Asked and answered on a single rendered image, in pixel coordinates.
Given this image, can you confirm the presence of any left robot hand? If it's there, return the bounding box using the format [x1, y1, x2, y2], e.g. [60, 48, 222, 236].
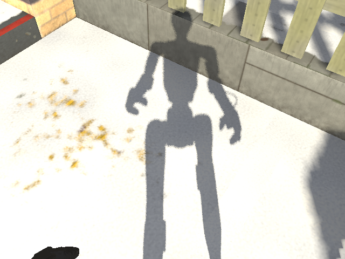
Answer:
[32, 247, 79, 259]

